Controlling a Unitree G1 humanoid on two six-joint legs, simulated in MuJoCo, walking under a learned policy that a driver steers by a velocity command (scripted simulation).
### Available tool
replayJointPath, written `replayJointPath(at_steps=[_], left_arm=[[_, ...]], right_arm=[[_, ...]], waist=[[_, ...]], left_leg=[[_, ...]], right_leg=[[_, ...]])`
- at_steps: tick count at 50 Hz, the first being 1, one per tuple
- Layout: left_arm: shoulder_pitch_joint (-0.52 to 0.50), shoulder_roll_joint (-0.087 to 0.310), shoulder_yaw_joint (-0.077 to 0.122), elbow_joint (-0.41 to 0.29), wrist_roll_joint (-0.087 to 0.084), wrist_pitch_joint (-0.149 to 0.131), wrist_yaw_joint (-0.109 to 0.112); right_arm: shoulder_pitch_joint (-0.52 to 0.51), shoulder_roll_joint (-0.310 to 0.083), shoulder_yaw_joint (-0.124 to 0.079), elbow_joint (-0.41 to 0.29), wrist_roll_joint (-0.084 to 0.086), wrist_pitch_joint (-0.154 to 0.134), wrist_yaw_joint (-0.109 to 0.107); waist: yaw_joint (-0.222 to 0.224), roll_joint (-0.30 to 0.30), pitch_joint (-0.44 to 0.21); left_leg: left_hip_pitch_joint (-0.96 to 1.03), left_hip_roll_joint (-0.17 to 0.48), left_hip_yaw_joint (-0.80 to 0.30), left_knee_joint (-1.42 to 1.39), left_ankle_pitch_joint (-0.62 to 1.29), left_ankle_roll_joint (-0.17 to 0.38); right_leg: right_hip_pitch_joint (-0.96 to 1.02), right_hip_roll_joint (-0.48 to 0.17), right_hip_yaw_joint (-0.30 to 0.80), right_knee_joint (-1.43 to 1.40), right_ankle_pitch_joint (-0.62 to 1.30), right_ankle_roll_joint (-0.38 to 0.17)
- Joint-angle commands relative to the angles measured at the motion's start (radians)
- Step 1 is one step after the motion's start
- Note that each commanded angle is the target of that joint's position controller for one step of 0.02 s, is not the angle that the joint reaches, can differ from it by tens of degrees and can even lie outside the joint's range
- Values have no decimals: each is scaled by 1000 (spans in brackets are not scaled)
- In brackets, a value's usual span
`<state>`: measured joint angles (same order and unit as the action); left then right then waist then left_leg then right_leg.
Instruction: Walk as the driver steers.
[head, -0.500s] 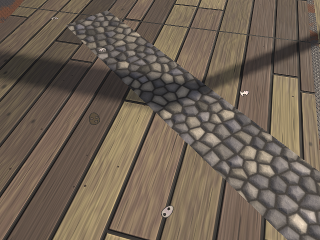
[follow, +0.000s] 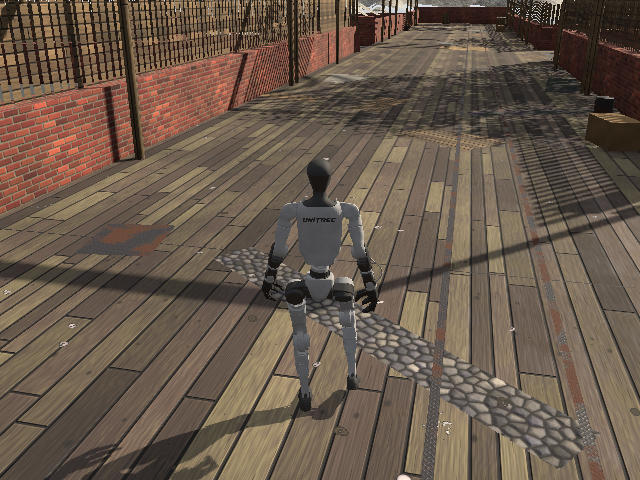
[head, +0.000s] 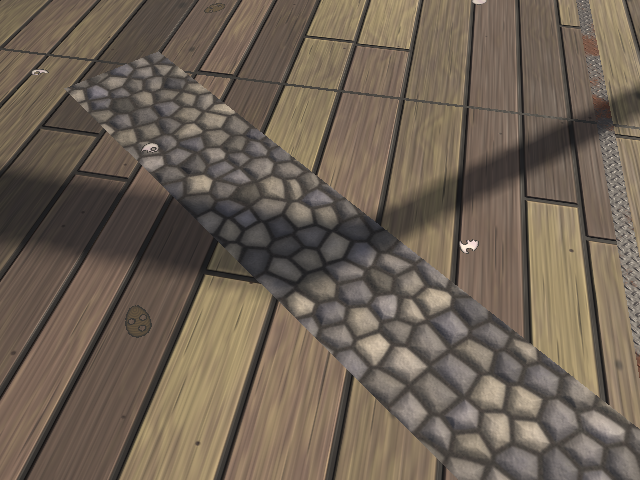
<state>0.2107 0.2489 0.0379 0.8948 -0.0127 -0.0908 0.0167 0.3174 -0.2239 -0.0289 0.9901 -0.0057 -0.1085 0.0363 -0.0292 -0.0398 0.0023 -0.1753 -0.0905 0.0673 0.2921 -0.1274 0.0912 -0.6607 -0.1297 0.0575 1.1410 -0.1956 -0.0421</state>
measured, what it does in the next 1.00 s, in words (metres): walks ahead: right foot, then left foot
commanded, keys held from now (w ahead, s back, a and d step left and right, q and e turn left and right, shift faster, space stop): w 1.00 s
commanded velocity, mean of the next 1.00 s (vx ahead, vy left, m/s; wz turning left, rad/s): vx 0.50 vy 0.00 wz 0.00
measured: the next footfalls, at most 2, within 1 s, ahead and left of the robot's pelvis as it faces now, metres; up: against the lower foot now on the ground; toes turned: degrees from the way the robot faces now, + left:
right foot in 0.30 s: +0.34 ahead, -0.17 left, +0.00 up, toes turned -2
left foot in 0.86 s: +0.66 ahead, +0.07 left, +0.00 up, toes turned +3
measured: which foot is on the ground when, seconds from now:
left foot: down 0.00-0.32, up 0.34-0.84, down 0.86-1.00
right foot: up 0.00-0.28, down 0.30-0.88, up 0.90-1.00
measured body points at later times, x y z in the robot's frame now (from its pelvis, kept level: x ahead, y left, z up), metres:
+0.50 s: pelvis +0.28 -0.08 +0.00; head +0.29 -0.10 +0.45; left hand +0.33 +0.18 -0.12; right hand +0.37 -0.35 -0.14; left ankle +0.28 +0.08 -0.66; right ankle +0.30 -0.16 -0.74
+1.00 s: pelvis +0.55 -0.01 -0.01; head +0.58 +0.00 +0.44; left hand +0.58 +0.25 -0.15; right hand +0.68 -0.27 -0.13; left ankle +0.62 +0.07 -0.74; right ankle +0.44 -0.16 -0.65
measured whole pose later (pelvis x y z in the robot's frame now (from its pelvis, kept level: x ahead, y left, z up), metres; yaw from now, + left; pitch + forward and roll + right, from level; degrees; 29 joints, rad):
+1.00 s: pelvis +0.55 -0.01 -0.01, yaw +1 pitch +2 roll +0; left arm 0.31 0.25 0.05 0.97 -0.02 -0.10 0.00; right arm 0.16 -0.24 -0.05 0.90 0.00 -0.10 0.04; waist 0.00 -0.02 0.03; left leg -0.36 -0.04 0.07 0.47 -0.15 0.07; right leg -0.39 -0.04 0.03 1.18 -0.37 -0.05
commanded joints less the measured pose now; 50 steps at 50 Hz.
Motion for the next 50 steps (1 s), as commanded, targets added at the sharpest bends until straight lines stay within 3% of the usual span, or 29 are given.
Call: replayJointPath(at_steps=[1, 5, 10, 12, 13, 14, 15, 16, 17, 18, 19, 20, 22, 23, 25, 28, 32, 38, 40, 41, 42, 43, 44, 45, 46, 47, 48, 49, 50], left_arm=[[35, 47, 14, -42, 12, 3, 7], [-126, 29, 7, -84, 4, -9, -6], [-248, 41, 3, -133, -9, -18, -36], [-230, 62, 9, -140, -10, -27, -47], [-181, 79, 17, -131, -9, -31, -49], [-69, 111, 37, -98, -7, -34, -47], [128, 176, 65, -44, -4, -36, -39], [277, 286, 91, -17, 17, -30, -35], [304, 246, 78, -9, 13, -27, -40], [228, 172, 55, -21, 6, -30, -41], [134, 132, 41, -46, 5, -28, -40], [58, 107, 32, -57, 10, -26, -45], [16, 64, 19, -52, 19, -30, -53], [34, 68, 21, -39, 18, -33, -54], [70, 95, 28, -15, 18, -36, -47], [121, 111, 32, 9, 16, -26, -30], [173, 124, 32, 32, 7, -18, -15], [249, 135, 41, 84, -3, 4, -6], [233, 147, 48, 86, -5, 13, -2], [213, 157, 51, 82, -4, 17, -1], [190, 160, 51, 77, -3, 22, -1], [176, 138, 42, 68, 3, 26, -2], [193, 106, 25, 43, 23, 23, -2], [323, -37, -12, 51, 11, -2, -17], [248, 78, 13, 57, -14, -26, -21], [149, 128, 26, 23, -33, -39, -22], [98, 127, 28, 13, -29, -40, -14], [76, 118, 36, 9, -12, -33, -7], [101, 98, 38, 12, -7, -19, -6]], right_arm=[[-38, -132, -21, -53, 1, -18, -20], [42, -160, -26, -37, 16, -4, -36], [114, -171, -32, -5, 27, 16, -39], [106, -182, -38, -2, 28, 27, -42], [88, -190, -41, -6, 27, 32, -42], [66, -183, -37, -12, 24, 38, -42], [59, -146, -22, -27, 11, 39, -41], [139, -52, 7, -51, 4, 23, -36], [167, -35, 16, -39, 18, -5, -30], [94, -142, -10, -54, 42, -23, -25], [16, -162, -15, -77, 49, -29, -26], [-25, -150, -18, -84, 37, -25, -32], [-8, -117, -26, -79, 23, 4, -37], [10, -94, -24, -72, 22, 16, -38], [-15, -90, -28, -84, 18, 28, -42], [-134, -87, -32, -126, 10, 29, -42], [-275, -66, -24, -164, 15, 21, -31], [-417, -72, -18, -222, 27, 6, -1], [-398, -88, -23, -226, 27, -1, 9], [-351, -108, -32, -216, 27, -4, 10], [-253, -135, -48, -189, 25, -5, 6], [-75, -184, -75, -132, 24, -4, 0], [111, -268, -95, -97, 11, 1, -12], [141, -300, -97, -80, 6, 3, -3], [107, -206, -72, -88, 16, 1, -3], [16, -167, -61, -106, 20, -2, -6], [-72, -147, -52, -125, 15, -3, -5], [-117, -119, -45, -130, 6, -5, -2], [-127, -98, -37, -124, -4, -7, 1]], waist=[[46, 80, 55], [-11, 79, 54], [-48, 92, 83], [-24, 103, 71], [9, 114, 46], [71, 110, -18], [148, 72, -149], [145, -142, -302], [139, -258, -386], [129, -169, -263], [105, -98, -166], [73, -24, -100], [21, -41, -50], [12, -40, -43], [3, -22, -15], [27, -10, 16], [69, -18, 47], [99, -21, 99], [74, -33, 79], [44, -48, 47], [-12, -57, -14], [-89, -38, -120], [-134, 106, -275], [-53, 365, -395], [-84, 244, -330], [-66, 192, -190], [-29, 93, -119], [-1, 72, -66], [31, 99, -59]], left_leg=[[-102, 278, -207, -208, 67, 170], [-10, 265, -162, -193, 83, 128], [145, 324, -175, -125, 58, 114], [190, 349, -190, -72, 102, 98], [194, 346, -183, -17, 204, 86], [180, 306, -147, 118, 373, 65], [66, 243, -93, 366, 395, 32], [-319, 98, -10, 774, 71, -42], [-519, 26, -134, 977, -418, -50], [-612, 95, -191, 1063, -377, -28], [-610, 152, -161, 1043, -282, -15], [-568, 191, -142, 977, -201, -18], [-464, 232, -140, 882, -119, -26], [-444, 232, -130, 863, -102, -33], [-483, 235, -123, 806, -46, -48], [-571, 237, -119, 643, 84, -69], [-532, 204, -85, 408, 236, -70], [-560, 178, -78, 257, 164, -39], [-495, 160, -63, 229, 93, -15], [-404, 133, -41, 222, 62, -1], [-254, 95, -9, 209, 56, 19], [-5, 91, -13, 216, 80, 50], [316, 302, -269, 227, 85, 119], [599, 493, -751, 78, -112, 272], [546, 459, -763, 18, -200, 225], [403, 432, -607, 1, -148, 179], [245, 399, -490, -27, -39, 155], [123, 362, -407, -58, 37, 145], [55, 335, -352, -88, 67, 136]], right_leg=[[-27, -41, 1, -136, 157, 28], [-2, 2, -36, -426, 302, 36], [1, 32, -43, -580, 220, 20], [53, 47, -50, -621, 139, -9], [132, 69, -70, -640, 108, -25], [285, 104, -98, -662, 97, -48], [560, 59, -46, -640, 120, -93], [956, -193, 352, -678, 32, -226], [1063, -284, 689, -832, -55, -297], [964, -255, 583, -840, -77, -248], [821, -216, 422, -851, -6, -210], [681, -172, 318, -889, 72, -191], [538, -107, 193, -955, 151, -168], [511, -95, 161, -973, 198, -177], [502, -87, 108, -997, 280, -188], [543, -85, 67, -1014, 326, -182], [562, -59, 11, -1035, 266, -154], [736, -126, 16, -975, 274, -145], [769, -141, 14, -922, 366, -131], [769, -136, 6, -870, 502, -120], [751, -109, -19, -759, 669, -103], [663, -52, -58, -554, 702, -74], [425, 24, -105, -210, 358, -37], [51, 205, -29, 95, -353, 13], [-56, 149, 86, 204, -372, -10], [-107, 99, 56, 203, -277, -26], [-59, 42, 27, 155, -175, -24], [-14, 12, 19, 99, -120, -19], [50, -13, 26, 63, -84, -19]])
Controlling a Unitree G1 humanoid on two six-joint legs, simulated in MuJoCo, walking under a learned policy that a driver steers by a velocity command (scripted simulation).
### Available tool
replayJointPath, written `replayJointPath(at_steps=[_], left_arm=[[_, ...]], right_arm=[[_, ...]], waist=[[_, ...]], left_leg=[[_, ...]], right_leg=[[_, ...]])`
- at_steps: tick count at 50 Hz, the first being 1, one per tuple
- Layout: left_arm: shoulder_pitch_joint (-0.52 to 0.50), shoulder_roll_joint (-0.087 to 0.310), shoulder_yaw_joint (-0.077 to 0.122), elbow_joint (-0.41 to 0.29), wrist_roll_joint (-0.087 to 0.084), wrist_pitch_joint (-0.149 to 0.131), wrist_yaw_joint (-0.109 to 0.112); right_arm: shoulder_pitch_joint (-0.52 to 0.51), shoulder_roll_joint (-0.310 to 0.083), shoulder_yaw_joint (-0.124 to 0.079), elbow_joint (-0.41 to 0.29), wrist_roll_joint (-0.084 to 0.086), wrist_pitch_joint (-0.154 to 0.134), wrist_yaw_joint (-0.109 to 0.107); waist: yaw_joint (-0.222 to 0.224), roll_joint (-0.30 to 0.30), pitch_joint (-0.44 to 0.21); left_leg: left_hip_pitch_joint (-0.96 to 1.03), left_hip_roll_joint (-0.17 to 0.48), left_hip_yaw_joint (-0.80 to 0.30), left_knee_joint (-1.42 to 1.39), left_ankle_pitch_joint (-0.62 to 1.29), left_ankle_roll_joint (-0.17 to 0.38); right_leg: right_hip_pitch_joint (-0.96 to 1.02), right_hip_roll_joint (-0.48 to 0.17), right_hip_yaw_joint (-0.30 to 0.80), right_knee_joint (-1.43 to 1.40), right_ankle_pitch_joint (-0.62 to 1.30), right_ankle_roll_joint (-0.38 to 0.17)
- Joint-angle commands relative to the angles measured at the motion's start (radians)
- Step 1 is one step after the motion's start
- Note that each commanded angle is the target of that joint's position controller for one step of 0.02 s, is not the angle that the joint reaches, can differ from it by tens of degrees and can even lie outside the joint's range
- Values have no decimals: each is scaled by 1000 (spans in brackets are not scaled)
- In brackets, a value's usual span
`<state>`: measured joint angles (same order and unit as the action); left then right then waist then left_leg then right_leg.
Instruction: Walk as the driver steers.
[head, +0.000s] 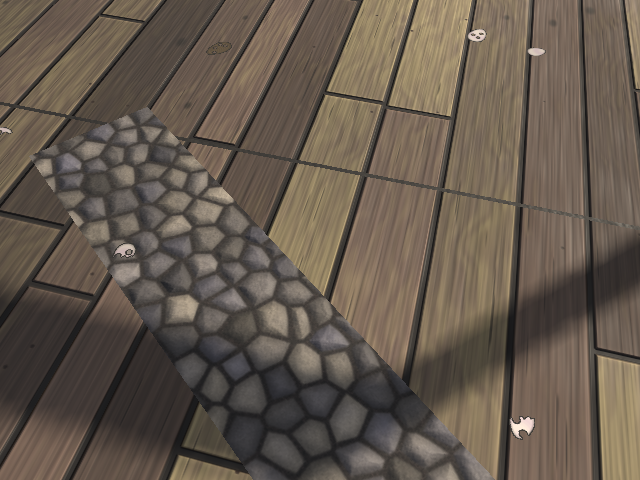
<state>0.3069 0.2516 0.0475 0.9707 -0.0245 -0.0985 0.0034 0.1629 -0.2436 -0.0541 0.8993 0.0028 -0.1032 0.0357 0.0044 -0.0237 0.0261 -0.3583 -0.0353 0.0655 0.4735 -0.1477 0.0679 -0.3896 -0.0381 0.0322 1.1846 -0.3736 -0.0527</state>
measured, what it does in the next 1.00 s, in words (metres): walks ahead: right foot, then left foot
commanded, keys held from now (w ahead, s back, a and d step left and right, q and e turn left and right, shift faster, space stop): w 0.90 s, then w+e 0.10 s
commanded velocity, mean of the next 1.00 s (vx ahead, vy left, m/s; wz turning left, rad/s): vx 0.50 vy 0.00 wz -0.01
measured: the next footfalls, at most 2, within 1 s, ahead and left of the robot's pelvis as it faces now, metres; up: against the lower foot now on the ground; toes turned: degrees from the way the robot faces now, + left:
right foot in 0.44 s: +0.42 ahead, -0.15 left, +0.00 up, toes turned -2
left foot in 1.00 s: +0.72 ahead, +0.09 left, +0.00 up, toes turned +1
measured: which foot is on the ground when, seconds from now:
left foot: down 0.00-0.46, up 0.48-0.98, down 1.00-1.00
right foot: up 0.00-0.42, down 0.44-1.00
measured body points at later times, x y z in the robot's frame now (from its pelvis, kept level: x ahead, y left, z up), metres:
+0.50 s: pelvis +0.28 -0.06 -0.01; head +0.31 -0.06 +0.44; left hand +0.47 +0.19 -0.11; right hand +0.25 -0.32 -0.16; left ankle +0.09 +0.08 -0.68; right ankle +0.38 -0.15 -0.74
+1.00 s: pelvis +0.55 -0.02 -0.01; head +0.58 -0.02 +0.44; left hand +0.50 +0.24 -0.15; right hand +0.76 -0.26 -0.11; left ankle +0.69 +0.09 -0.74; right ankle +0.38 -0.15 -0.73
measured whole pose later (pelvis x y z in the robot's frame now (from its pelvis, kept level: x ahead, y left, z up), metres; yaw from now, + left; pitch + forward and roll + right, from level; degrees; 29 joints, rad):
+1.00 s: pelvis +0.55 -0.02 -0.01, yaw -1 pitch +2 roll -2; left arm 0.42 0.25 0.07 1.03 -0.02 -0.06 0.01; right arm 0.00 -0.23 -0.05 0.85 0.02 -0.10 0.03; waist 0.07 0.02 0.01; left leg -0.50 0.04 0.02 0.49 -0.04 0.07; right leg 0.07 0.01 -0.03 0.33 -0.42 0.00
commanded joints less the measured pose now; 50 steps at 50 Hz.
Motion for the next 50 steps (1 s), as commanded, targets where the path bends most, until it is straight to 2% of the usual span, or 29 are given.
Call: replayJointPath(at_steps=[1, 2, 5, 7, 11, 16, 19, 20, 21, 22, 23, 24, 25, 26, 27, 28, 29, 30, 31, 34, 36, 40, 44, 46, 48, 49, 50], left_arm=[[25, 71, 28, -59, 5, 1, 9], [32, 56, 27, -57, 5, 11, 10], [-65, 64, 33, -93, 17, 23, 15], [-135, 59, 34, -116, 21, 21, 13], [-267, 35, 23, -151, 15, 12, -1], [-400, 37, 12, -202, 4, 1, -29], [-378, 64, 18, -212, 1, -9, -45], [-319, 87, 28, -198, 3, -11, -45], [-191, 120, 48, -160, 6, -12, -41], [-4, 177, 73, -106, 12, -11, -33], [142, 273, 96, -79, 34, -6, -25], [153, 231, 79, -72, 22, -2, -28], [78, 168, 58, -83, 13, -4, -28], [-8, 131, 46, -105, 15, -3, -26], [-78, 107, 37, -113, 23, -5, -30], [-115, 75, 27, -117, 31, -10, -34], [-124, 65, 24, -111, 35, -12, -38], [-112, 70, 25, -102, 33, -15, -39], [-95, 83, 28, -91, 31, -18, -35], [-43, 120, 36, -68, 31, -17, -16], [-14, 121, 35, -56, 27, -10, -6], [51, 132, 35, -28, 16, -5, 2], [114, 139, 41, 11, 10, 12, 5], [120, 146, 47, 22, 6, 21, 9], [92, 162, 52, 18, 3, 30, 11], [63, 160, 50, 10, 1, 34, 11], [49, 130, 38, -6, 9, 34, 10]], right_arm=[[35, -72, -11, -24, -13, -14, 3], [52, -81, -13, -12, -10, -16, 1], [102, -126, -23, 12, -8, -15, -18], [137, -128, -22, 24, -5, -7, -30], [195, -136, -20, 46, 4, 1, -39], [274, -147, -26, 91, 11, 20, -43], [257, -164, -36, 97, 15, 33, -49], [234, -174, -39, 92, 15, 36, -50], [207, -169, -37, 86, 16, 41, -50], [198, -141, -24, 71, 8, 42, -49], [290, -48, 3, 53, -1, 28, -42], [307, -26, 15, 67, 8, 1, -35], [230, -121, -11, 49, 34, -17, -28], [151, -139, -14, 27, 45, -26, -29], [111, -127, -17, 20, 35, -24, -36], [112, -122, -27, 24, 22, -10, -43], [140, -98, -26, 31, 19, 6, -44], [156, -73, -24, 37, 17, 18, -46], [154, -65, -25, 35, 15, 26, -48], [46, -77, -32, -2, 4, 32, -52], [-16, -68, -31, -21, 1, 29, -46], [-150, -47, -19, -57, 9, 21, -33], [-250, -50, -10, -97, 17, 13, -12], [-266, -64, -11, -114, 18, 4, -1], [-191, -99, -25, -103, 19, -6, 2], [-76, -131, -44, -70, 16, -10, -3], [113, -191, -70, -18, 8, -13, -12]], waist=[[11, 95, -76], [18, 95, -62], [7, 71, -13], [-10, 67, -1], [-52, 77, 25], [-91, 80, 67], [-53, 103, 46], [-16, 118, 7], [54, 116, -67], [127, 83, -192], [114, -121, -350], [107, -242, -435], [103, -171, -307], [81, -106, -194], [47, -34, -115], [13, -36, -79], [-12, -55, -69], [-22, -55, -63], [-27, -51, -49], [-12, -27, -6], [3, -30, 4], [46, -33, 33], [75, -33, 67], [64, -41, 69], [9, -64, 27], [-56, -64, -39], [-132, -36, -168]], left_leg=[[204, 264, -317, -296, 101, 163], [179, 257, -284, -316, 127, 170], [184, 257, -233, -353, 190, 179], [217, 247, -203, -358, 213, 164], [247, 216, -138, -365, 195, 130], [399, 272, -141, -310, 202, 130], [461, 305, -146, -233, 340, 108], [458, 297, -134, -169, 492, 95], [428, 257, -99, -27, 638, 74], [287, 202, -60, 204, 577, 42], [-101, 60, -8, 602, 177, -27], [-290, -27, -132, 808, -409, -39], [-388, 42, -187, 892, -383, -18], [-397, 97, -155, 872, -295, -4], [-358, 139, -134, 800, -213, -5], [-297, 171, -139, 736, -164, -4], [-244, 183, -140, 705, -136, -7], [-222, 187, -134, 678, -122, -12], [-229, 190, -127, 649, -100, -20], [-334, 197, -125, 500, 38, -48], [-355, 189, -118, 385, 145, -56], [-318, 150, -80, 185, 265, -58], [-347, 131, -76, 86, 210, -43], [-322, 122, -79, 51, 142, -22], [-177, 84, -59, 19, 75, -2], [-7, 51, -32, -7, 77, 16], [285, 95, -73, 31, 107, 53]], right_leg=[[-192, -111, 47, -9, 108, -5], [-190, -115, 38, -36, 117, 2], [-290, -126, 29, -163, 232, 31], [-335, -122, 23, -271, 333, 43], [-300, -84, -15, -495, 485, 42], [-331, -55, -29, -628, 426, 25], [-253, -30, -41, -674, 323, -13], [-148, 0, -65, -683, 298, -30], [32, 36, -94, -704, 310, -55], [322, -14, -37, -673, 343, -99], [725, -273, 367, -698, 244, -233], [819, -373, 705, -860, 160, -304], [717, -337, 598, -877, 106, -252], [563, -298, 444, -895, 150, -213], [406, -257, 341, -935, 217, -191], [306, -217, 267, -968, 270, -171], [246, -200, 227, -999, 284, -168], [213, -192, 201, -1022, 306, -176], [195, -187, 173, -1041, 332, -185], [220, -186, 129, -1074, 381, -188], [244, -169, 90, -1078, 396, -170], [280, -152, 37, -1084, 371, -145], [406, -199, 37, -1035, 389, -144], [449, -226, 57, -990, 439, -134], [449, -227, 73, -906, 599, -116], [420, -189, 52, -785, 741, -97], [289, -128, 15, -563, 709, -64]])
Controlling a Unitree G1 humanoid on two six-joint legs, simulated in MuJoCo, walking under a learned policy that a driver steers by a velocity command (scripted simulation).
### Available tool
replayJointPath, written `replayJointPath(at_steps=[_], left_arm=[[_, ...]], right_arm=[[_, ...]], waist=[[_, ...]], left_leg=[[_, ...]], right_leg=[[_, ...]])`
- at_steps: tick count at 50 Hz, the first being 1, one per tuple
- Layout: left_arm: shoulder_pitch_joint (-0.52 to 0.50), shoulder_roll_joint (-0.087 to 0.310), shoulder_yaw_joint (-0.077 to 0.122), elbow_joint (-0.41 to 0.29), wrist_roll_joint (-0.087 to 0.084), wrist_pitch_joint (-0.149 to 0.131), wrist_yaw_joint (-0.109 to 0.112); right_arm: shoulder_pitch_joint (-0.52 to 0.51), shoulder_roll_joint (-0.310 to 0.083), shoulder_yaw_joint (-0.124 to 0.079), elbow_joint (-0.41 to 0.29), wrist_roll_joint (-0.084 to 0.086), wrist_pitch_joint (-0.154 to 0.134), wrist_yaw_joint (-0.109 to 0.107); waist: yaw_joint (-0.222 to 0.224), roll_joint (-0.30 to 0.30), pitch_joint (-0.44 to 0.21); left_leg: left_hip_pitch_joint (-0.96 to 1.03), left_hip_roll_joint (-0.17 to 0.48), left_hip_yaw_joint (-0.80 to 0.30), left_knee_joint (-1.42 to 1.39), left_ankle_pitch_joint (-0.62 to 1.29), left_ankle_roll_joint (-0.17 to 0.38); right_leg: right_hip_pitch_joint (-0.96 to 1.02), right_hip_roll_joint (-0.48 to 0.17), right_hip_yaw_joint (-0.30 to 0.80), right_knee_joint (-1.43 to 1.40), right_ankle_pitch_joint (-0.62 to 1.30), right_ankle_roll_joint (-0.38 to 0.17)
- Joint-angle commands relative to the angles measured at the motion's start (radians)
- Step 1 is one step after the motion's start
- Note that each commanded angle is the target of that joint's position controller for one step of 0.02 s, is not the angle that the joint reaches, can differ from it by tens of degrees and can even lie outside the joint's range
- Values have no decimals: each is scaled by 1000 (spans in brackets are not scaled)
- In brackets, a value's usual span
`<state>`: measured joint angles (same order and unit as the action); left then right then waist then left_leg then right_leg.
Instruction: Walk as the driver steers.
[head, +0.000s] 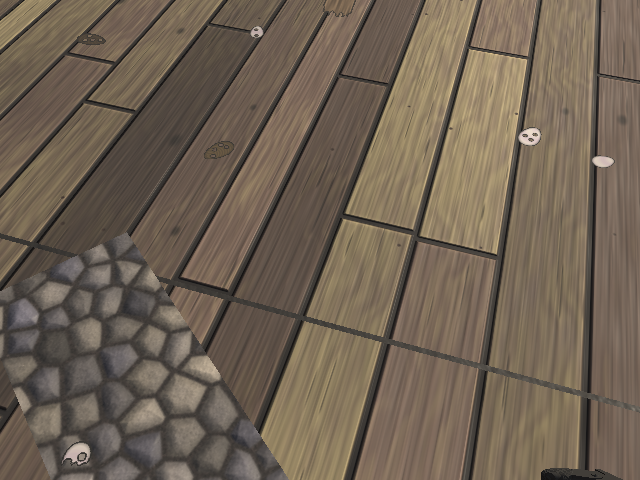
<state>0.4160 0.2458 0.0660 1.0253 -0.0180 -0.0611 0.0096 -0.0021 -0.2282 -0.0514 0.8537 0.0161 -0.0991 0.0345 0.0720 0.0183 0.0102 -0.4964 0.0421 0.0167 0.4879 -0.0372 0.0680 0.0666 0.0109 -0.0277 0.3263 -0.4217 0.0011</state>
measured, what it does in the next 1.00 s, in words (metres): walks ahead, turning right: right foot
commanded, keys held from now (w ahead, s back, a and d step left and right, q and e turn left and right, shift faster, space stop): w+e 0.56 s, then e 0.44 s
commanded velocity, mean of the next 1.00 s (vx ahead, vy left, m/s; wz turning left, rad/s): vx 0.38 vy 0.00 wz -0.51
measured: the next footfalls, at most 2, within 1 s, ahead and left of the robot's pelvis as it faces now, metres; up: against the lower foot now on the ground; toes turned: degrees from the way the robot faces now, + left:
right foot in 0.56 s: +0.42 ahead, -0.17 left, +0.00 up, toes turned -21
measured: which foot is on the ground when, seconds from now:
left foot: down 0.00-0.56, up 0.58-1.00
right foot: down 0.00-0.02, up 0.04-0.54, down 0.56-1.00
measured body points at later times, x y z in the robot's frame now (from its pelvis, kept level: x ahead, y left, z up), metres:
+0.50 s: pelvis +0.26 -0.01 +0.00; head +0.28 -0.03 +0.45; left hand +0.50 +0.17 -0.10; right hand +0.19 -0.28 -0.14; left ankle +0.13 +0.12 -0.72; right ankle +0.39 -0.17 -0.70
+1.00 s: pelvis +0.47 -0.10 +0.01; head +0.49 -0.13 +0.46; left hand +0.71 +0.10 -0.09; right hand +0.51 -0.42 -0.09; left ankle +0.64 -0.05 -0.71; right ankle +0.39 -0.15 -0.72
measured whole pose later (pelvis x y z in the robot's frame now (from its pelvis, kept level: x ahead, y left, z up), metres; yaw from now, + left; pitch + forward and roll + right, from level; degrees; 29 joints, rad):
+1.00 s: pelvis +0.47 -0.10 +0.01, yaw -33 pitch +3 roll +0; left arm 0.23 0.29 0.09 0.75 -0.02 0.02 0.04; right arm 0.02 -0.27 -0.06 0.78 0.00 -0.06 -0.01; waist 0.05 0.03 0.02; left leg -0.51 -0.02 -0.09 0.56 -0.12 -0.06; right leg -0.24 0.14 0.17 0.52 -0.31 -0.07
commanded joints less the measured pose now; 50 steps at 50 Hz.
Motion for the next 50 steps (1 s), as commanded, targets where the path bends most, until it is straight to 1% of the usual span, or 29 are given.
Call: replayJointPath(at_steps=[1, 2, 3, 4, 5, 7, 9, 11, 15, 18, 22, 23, 25, 26, 27, 28, 29, 30, 31, 32, 33, 34, 35, 37, 39, 42, 46, 48, 50], left_arm=[[20, 42, -8, -85, 15, -14, -2], [58, 9, -20, -72, -2, -34, -5], [-15, 118, 10, -80, -30, -45, -5], [-87, 132, 15, -103, -37, -46, -2], [-121, 119, 19, -108, -29, -40, 4], [-89, 80, 28, -100, -19, -9, 8], [-80, 44, 28, -104, -20, 14, 7], [-124, 49, 34, -127, -14, 26, 8], [-220, 45, 35, -166, -4, 21, -10], [-334, 27, 21, -209, 1, 18, -31], [-437, 25, 11, -274, -3, 20, -58], [-441, 32, 13, -287, -4, 21, -64], [-398, 67, 29, -301, -5, 24, -70], [-319, 98, 45, -291, -9, 26, -70], [-174, 145, 72, -258, -12, 25, -65], [-11, 230, 111, -216, -11, 31, -45], [-32, 347, 126, -217, -12, 28, -33], [-8, 292, 102, -254, 10, 13, -37], [-51, 233, 82, -259, 22, 0, -40], [-122, 192, 72, -271, 12, -8, -39], [-196, 157, 62, -289, 2, -7, -37], [-235, 136, 54, -305, 9, -4, -31], [-246, 140, 52, -313, 15, -2, -27], [-236, 177, 61, -314, 18, -2, -16], [-218, 200, 68, -313, 12, 8, -2], [-207, 196, 67, -319, -3, 37, 17], [-191, 191, 63, -324, 0, 64, 29], [-202, 184, 59, -335, 2, 71, 32], [-243, 178, 54, -357, -1, 73, 35]], right_arm=[[435, -309, -98, 54, -28, -14, -22], [461, -269, -83, 66, -20, -8, -19], [395, -196, -61, 55, -14, -9, -20], [311, -154, -48, 36, -13, -9, -23], [237, -120, -37, 30, -17, -12, -21], [173, -82, -27, 36, -30, -19, -18], [178, -93, -33, 51, -32, -24, -22], [194, -117, -40, 62, -36, -26, -33], [223, -139, -44, 73, -38, -19, -53], [265, -159, -49, 80, -27, -9, -63], [329, -182, -60, 97, -11, 17, -65], [325, -191, -63, 95, -6, 24, -65], [297, -223, -72, 81, 3, 36, -68], [281, -237, -76, 75, 6, 43, -69], [255, -243, -75, 67, 12, 49, -69], [256, -229, -68, 51, 1, 45, -70], [337, -63, -21, -6, -40, 17, -55], [261, -118, -23, -30, -1, -29, -41], [161, -157, -34, -58, 33, -49, -36], [157, -151, -31, -53, 23, -54, -42], [165, -163, -41, -36, -4, -46, -52], [181, -180, -52, -36, -14, -29, -56], [191, -178, -56, -43, -17, -9, -58], [192, -141, -49, -56, -26, 17, -64], [150, -123, -42, -76, -32, 28, -69], [74, -117, -33, -102, -27, 35, -62], [-12, -133, -31, -134, -19, 40, -48], [-9, -155, -37, -142, -19, 33, -43], [42, -170, -45, -135, -21, 19, -40]], waist=[[-200, 115, -332], [-191, 272, -442], [-192, 177, -307], [-170, 129, -189], [-138, 70, -108], [-79, 101, -42], [-59, 85, -12], [-57, 55, 13], [-72, 38, 39], [-111, 18, 74], [-140, 16, 105], [-131, 25, 100], [-85, 65, 44], [-35, 83, -5], [49, 72, -80], [117, -5, -169], [-13, -286, -225], [29, -184, -375], [42, -115, -269], [-1, -52, -185], [-43, -8, -126], [-76, -16, -111], [-96, -17, -105], [-112, -25, -99], [-104, -52, -105], [-74, -102, -134], [-40, -128, -122], [-46, -145, -114], [-88, -168, -108]], left_leg=[[844, 284, -371, 15, -55, 166], [942, 401, -708, -142, -182, 241], [825, 365, -608, -172, -262, 190], [679, 336, -461, -193, -255, 146], [526, 296, -355, -240, -214, 122], [359, 240, -204, -311, -149, 93], [310, 229, -111, -349, -71, 100], [318, 231, -46, -365, -2, 107], [368, 214, 70, -374, 72, 91], [415, 222, 133, -380, 84, 82], [567, 263, 179, -314, 182, 74], [591, 270, 193, -280, 266, 66], [614, 271, 222, -154, 604, 45], [608, 264, 233, -30, 751, 34], [552, 232, 253, 165, 774, 7], [332, 189, 253, 456, 523, -43], [-130, -25, 185, 831, -463, -114], [-237, -80, -64, 966, -594, -108], [-303, -29, -95, 961, -515, -83], [-273, 15, -94, 879, -434, -73], [-213, 49, -88, 802, -390, -79], [-133, 68, -91, 761, -366, -85], [-85, 68, -89, 723, -355, -93], [-59, 46, -69, 618, -312, -116], [-65, 15, -59, 488, -232, -134], [-30, -25, -63, 307, -74, -143], [-15, -59, -88, 164, -51, -144], [5, -71, -107, 100, -105, -133], [94, -73, -102, -31, -61, -104]], right_leg=[[-531, -44, 5, 689, 379, -49], [-723, 42, 107, 911, -161, -32], [-808, -21, 173, 1005, -129, -46], [-831, -76, 139, 1000, -41, -58], [-789, -115, 125, 946, 42, -58], [-681, -159, 132, 871, 131, -61], [-675, -165, 128, 846, 175, -58], [-737, -165, 141, 795, 255, -49], [-783, -149, 123, 592, 437, -35], [-778, -140, 53, 456, 492, -40], [-818, -121, -5, 356, 402, -67], [-796, -107, -25, 341, 356, -79], [-668, -43, -87, 335, 255, -115], [-558, -1, -113, 334, 210, -138], [-354, 45, -123, 262, 262, -173], [-50, -3, 17, 211, 279, -222], [266, -271, 561, 145, 292, -399], [334, -370, 841, -3, 356, -462], [269, -341, 673, 3, 558, -404], [121, -293, 514, 28, 697, -362], [-26, -250, 407, 25, 767, -326], [-138, -229, 352, 9, 825, -311], [-205, -213, 330, -4, 864, -305], [-277, -184, 276, -7, 962, -301], [-294, -153, 244, 8, 987, -282], [-291, -115, 236, 40, 884, -227], [-256, -123, 326, 93, 718, -196], [-229, -128, 399, 134, 649, -190], [-224, -102, 449, 192, 574, -162]])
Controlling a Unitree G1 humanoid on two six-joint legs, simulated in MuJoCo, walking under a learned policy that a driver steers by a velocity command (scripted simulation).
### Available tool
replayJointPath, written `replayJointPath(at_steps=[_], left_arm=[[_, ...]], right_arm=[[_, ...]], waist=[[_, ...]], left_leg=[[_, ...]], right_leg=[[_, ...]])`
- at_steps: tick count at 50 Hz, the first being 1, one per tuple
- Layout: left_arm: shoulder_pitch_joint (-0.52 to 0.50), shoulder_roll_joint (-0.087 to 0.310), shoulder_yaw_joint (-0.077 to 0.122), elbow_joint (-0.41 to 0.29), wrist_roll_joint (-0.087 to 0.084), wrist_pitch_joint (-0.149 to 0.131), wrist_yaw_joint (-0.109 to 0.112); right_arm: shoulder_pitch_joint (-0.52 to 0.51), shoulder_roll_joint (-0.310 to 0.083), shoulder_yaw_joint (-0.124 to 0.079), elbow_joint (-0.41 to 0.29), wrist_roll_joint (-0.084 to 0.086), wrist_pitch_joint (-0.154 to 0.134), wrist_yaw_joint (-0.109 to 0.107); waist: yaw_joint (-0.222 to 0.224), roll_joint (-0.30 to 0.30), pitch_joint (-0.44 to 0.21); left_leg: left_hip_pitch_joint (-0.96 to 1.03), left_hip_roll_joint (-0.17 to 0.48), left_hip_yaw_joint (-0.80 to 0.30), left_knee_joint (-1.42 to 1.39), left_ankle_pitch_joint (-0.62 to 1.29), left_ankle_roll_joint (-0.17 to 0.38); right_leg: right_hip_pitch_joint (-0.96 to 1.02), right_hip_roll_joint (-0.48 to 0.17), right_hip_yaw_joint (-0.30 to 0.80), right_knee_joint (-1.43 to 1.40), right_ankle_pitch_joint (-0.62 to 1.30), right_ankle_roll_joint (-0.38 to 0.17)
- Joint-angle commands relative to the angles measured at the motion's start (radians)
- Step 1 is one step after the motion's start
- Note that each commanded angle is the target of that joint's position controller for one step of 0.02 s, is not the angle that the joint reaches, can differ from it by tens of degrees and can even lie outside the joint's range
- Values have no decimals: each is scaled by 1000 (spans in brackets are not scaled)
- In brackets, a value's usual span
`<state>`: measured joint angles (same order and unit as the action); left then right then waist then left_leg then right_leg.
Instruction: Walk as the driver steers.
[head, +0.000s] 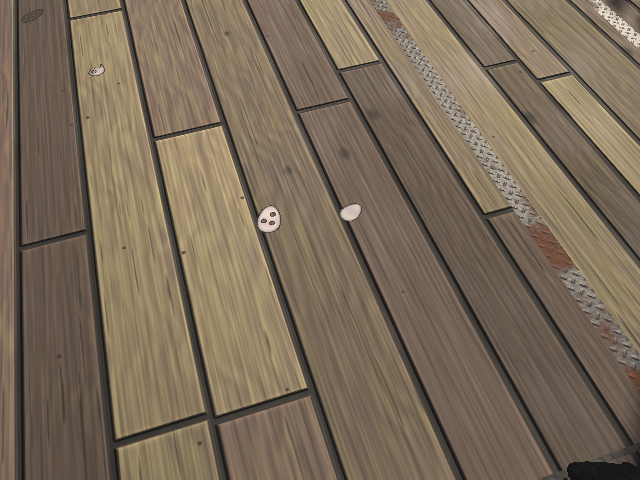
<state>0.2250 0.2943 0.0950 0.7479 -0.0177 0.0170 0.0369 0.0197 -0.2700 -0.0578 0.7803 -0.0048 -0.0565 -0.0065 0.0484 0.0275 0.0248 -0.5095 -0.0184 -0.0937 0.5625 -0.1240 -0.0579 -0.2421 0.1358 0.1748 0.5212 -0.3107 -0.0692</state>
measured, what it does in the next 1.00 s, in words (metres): walks ahead, turning right: left foot, then right foot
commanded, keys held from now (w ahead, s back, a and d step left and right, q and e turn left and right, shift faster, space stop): w+e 0.82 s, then w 0.18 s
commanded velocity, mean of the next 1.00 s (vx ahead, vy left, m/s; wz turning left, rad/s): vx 0.40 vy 0.00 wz -0.56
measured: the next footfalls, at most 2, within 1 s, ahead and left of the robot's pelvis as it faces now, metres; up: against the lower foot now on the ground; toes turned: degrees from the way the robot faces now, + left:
left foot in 0.04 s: +0.15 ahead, +0.12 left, +0.00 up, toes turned -6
right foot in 0.50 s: +0.18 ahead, -0.18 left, +0.00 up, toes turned -21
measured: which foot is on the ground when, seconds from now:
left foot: up 0.00-0.02, down 0.04-0.50, up 0.52-0.94, down 0.96-1.00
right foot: down 0.00-0.04, up 0.06-0.48, down 0.50-0.98, up 1.00-1.00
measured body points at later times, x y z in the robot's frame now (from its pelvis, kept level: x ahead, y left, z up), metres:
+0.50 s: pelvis +0.14 -0.06 -0.01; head +0.15 -0.08 +0.44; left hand +0.40 +0.14 -0.08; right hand +0.11 -0.36 -0.13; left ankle +0.12 +0.13 -0.73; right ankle +0.14 -0.17 -0.74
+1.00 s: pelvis +0.39 -0.16 -0.02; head +0.42 -0.18 +0.43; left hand +0.55 +0.09 -0.13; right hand +0.47 -0.49 -0.08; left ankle +0.54 -0.13 -0.74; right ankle +0.16 -0.17 -0.70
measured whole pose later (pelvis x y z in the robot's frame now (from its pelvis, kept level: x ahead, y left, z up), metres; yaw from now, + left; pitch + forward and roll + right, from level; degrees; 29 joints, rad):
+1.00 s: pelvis +0.39 -0.16 -0.02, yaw -33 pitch +3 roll +2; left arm 0.43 0.30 0.08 0.77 -0.02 -0.03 0.03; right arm 0.00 -0.27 -0.05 0.69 -0.01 -0.12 0.05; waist 0.07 -0.02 0.02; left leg -0.50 -0.05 0.02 0.55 -0.12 0.04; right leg -0.11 0.06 0.19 0.81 -0.51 -0.04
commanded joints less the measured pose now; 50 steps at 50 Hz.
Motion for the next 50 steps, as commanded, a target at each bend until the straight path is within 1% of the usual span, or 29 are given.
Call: replayJointPath(at_steps=[1, 2, 3, 4, 5, 6, 7, 10, 15, 21, 23, 24, 25, 26, 27, 28, 29, 30, 31, 34, 36, 38, 41, 44, 46, 47, 48, 49, 50], left_arm=[[-58, 111, 18, -90, 1, -7, 7], [-33, 54, 0, -106, 17, -12, 5], [99, 24, -9, -123, 8, -17, 2], [123, 111, 5, -103, 0, -24, -6], [44, 165, 20, -101, -7, -21, -11], [3, 165, 26, -106, -2, -12, -10], [-16, 163, 28, -115, 5, -8, -12], [-37, 85, 8, -133, -3, -18, -33], [-91, 52, -9, -165, 0, -35, -50], [-97, 70, -6, -173, -2, -30, -64], [-22, 75, 4, -142, 1, -26, -65], [73, 108, 25, -111, -3, -24, -58], [230, 198, 60, -81, -7, -25, -45], [268, 335, 78, -103, -3, -38, -46], [278, 253, 53, -110, 1, -64, -56], [240, 193, 32, -113, 7, -81, -58], [184, 154, 18, -127, 7, -84, -58], [131, 131, 9, -139, 5, -79, -55], [103, 118, 1, -149, 9, -77, -49], [107, 143, 9, -140, 7, -79, -27], [133, 152, 14, -122, 0, -79, -15], [169, 156, 18, -101, -4, -76, -9], [216, 155, 21, -70, -14, -73, -7], [223, 144, 21, -45, -10, -65, -1], [210, 143, 22, -40, -3, -56, -2], [196, 129, 15, -45, 0, -54, -6], [172, 102, 0, -71, 14, -54, -9], [332, 19, -24, -65, -3, -64, -13], [353, 54, -27, -46, -15, -76, -16]], right_arm=[[66, -144, -44, -54, -6, -32, 1], [128, -204, -58, -52, -23, -31, -6], [171, -248, -67, -34, -41, -13, -12], [182, -190, -60, -40, -11, -9, -13], [172, -129, -45, -59, -1, -9, -16], [142, -128, -43, -64, -1, -3, -19], [119, -126, -41, -67, 4, 1, -22], [140, -141, -46, -61, -3, -6, -27], [169, -186, -66, -54, 9, -23, -15], [182, -215, -77, -34, 30, -12, 12], [171, -204, -73, -28, 38, -1, 15], [180, -174, -62, -24, 28, 0, 16], [161, -107, -38, -44, 1, -3, 17], [114, -59, -20, -134, -18, -28, 13], [68, -131, -31, -137, 17, -57, 16], [70, -158, -37, -137, 37, -76, 26], [93, -159, -37, -114, 22, -82, 27], [92, -159, -40, -104, -2, -82, 27], [89, -156, -43, -104, -9, -77, 30], [46, -118, -32, -113, -11, -59, 33], [-23, -83, -16, -129, -7, -56, 34], [-97, -67, -7, -149, 2, -58, 43], [-162, -81, -8, -177, 13, -62, 53], [-135, -103, -16, -172, 11, -71, 60], [-56, -128, -31, -156, 6, -76, 56], [47, -156, -46, -132, -1, -78, 50], [214, -196, -57, -112, -15, -77, 44], [361, -271, -81, -72, -23, -67, 42], [385, -202, -63, -52, 8, -63, 52]], waist=[[-87, -160, -146], [-87, -29, -224], [-16, 252, -268], [-31, 236, -251], [-74, 138, -180], [-68, 101, -130], [-64, 105, -95], [-74, 118, -58], [-93, 102, -79], [-85, 104, -49], [-41, 71, -51], [-2, 36, -79], [64, -152, -117], [43, -393, -127], [79, -253, -139], [46, -227, -95], [12, -159, -72], [-13, -123, -50], [-35, -125, -43], [-46, -99, -41], [-27, -99, -23], [-1, -123, -6], [22, -125, 13], [10, -144, 13], [-28, -168, -22], [-80, -162, -98], [-156, -121, -245], [-126, 171, -428], [-129, 249, -436]], left_leg=[[229, 32, -2, -174, 149, 52], [418, 216, -153, -171, 273, 126], [620, 421, -482, -217, 241, 314], [622, 468, -612, -253, -76, 360], [564, 398, -496, -272, -286, 316], [492, 345, -399, -292, -362, 270], [431, 319, -338, -313, -371, 244], [336, 265, -171, -384, -302, 230], [344, 295, -31, -410, -199, 245], [339, 324, 78, -364, -196, 211], [287, 305, 137, -267, -228, 178], [222, 268, 190, -130, -165, 149], [52, 178, 290, 244, -158, 78], [-376, 2, 217, 578, -456, 22], [-485, 39, 52, 710, -435, 47], [-501, 78, 32, 704, -341, 78], [-440, 111, 34, 651, -257, 82], [-377, 127, 33, 566, -195, 74], [-311, 131, 34, 509, -149, 66], [-245, 86, 63, 352, -12, 25], [-188, 53, 68, 188, 96, 13], [-124, 22, 74, 61, 180, 14], [-76, 6, 54, -26, 214, 30], [-43, 19, 46, -71, 180, 64], [70, -8, 90, -91, 98, 101], [234, -10, 110, -103, 117, 134], [525, 111, -6, -38, 149, 199], [934, 351, -459, -78, -29, 375], [953, 405, -715, -233, -232, 391]], right_leg=[[36, -189, 236, 55, 352, -61], [-76, -109, 141, 252, 99, -18], [-345, 23, 11, 423, -406, 27], [-468, -76, -6, 586, -362, 55], [-505, -117, -19, 642, -262, 67], [-511, -142, -54, 662, -195, 80], [-508, -165, -70, 657, -153, 86], [-455, -193, -130, 581, -62, 82], [-378, -230, -160, 360, 48, 73], [-222, -208, -225, 150, 50, 37], [-71, -162, -282, 47, 70, 6], [79, -125, -285, 18, 47, -21], [272, -260, -34, -91, -15, -93], [463, -461, 519, -251, -192, -274], [467, -496, 581, -308, -233, -309], [423, -476, 487, -288, -153, -278], [343, -432, 369, -266, -51, -240], [265, -393, 287, -271, 50, -215], [206, -363, 233, -286, 138, -199], [154, -316, 132, -302, 344, -189], [115, -281, 80, -295, 366, -163], [83, -264, 67, -290, 341, -143], [98, -288, 119, -267, 298, -131], [189, -327, 150, -217, 343, -112], [229, -316, 138, -122, 571, -91], [212, -269, 100, 9, 706, -65], [69, -218, 71, 247, 596, -33], [-307, -64, -6, 660, 107, 53], [-449, -50, 48, 792, -261, 56]])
